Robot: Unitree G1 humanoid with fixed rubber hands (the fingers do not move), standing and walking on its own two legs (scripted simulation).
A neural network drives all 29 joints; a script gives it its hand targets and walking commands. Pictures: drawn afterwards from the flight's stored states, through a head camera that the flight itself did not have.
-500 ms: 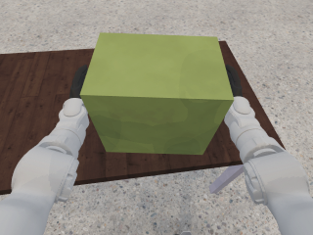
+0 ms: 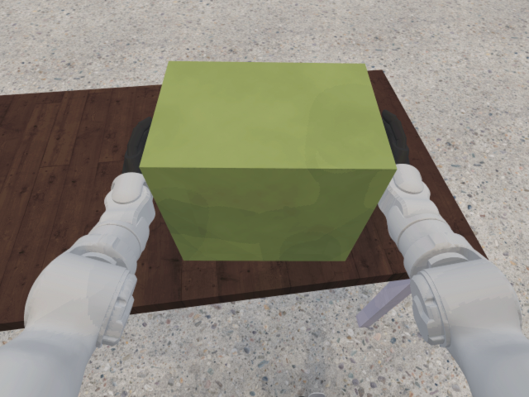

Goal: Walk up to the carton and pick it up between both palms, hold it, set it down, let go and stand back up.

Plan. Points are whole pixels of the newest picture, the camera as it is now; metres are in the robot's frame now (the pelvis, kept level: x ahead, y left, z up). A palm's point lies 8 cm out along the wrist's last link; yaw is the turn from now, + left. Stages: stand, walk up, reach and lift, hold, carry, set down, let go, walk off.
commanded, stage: reach and lift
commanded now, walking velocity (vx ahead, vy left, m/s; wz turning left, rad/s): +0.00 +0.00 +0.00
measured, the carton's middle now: (265, 171) +0.48 +0.00 +0.04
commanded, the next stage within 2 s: none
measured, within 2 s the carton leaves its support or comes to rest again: leaves its support in 1.46 s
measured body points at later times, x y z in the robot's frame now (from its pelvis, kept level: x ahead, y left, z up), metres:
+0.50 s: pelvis +0.01 +0.01 +0.03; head +0.09 +0.00 +0.47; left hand +0.44 +0.20 +0.08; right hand +0.46 -0.19 +0.09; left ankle +0.00 +0.14 -0.70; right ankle +0.05 -0.13 -0.70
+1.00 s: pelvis +0.00 +0.02 +0.03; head +0.10 +0.02 +0.47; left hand +0.44 +0.20 +0.08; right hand +0.44 -0.19 +0.09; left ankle +0.00 +0.14 -0.70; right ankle +0.05 -0.13 -0.70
